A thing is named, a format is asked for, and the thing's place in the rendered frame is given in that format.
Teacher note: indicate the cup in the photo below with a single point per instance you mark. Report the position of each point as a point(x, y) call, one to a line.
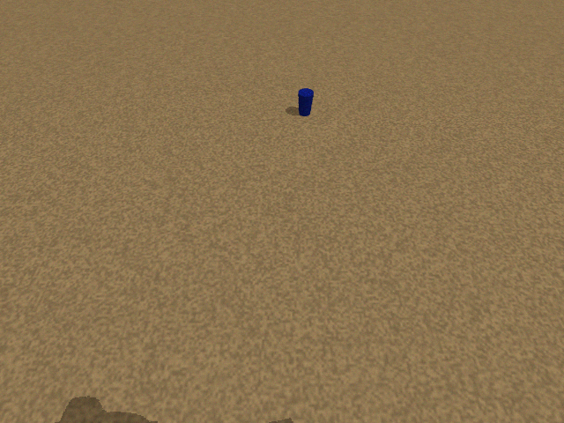
point(305, 101)

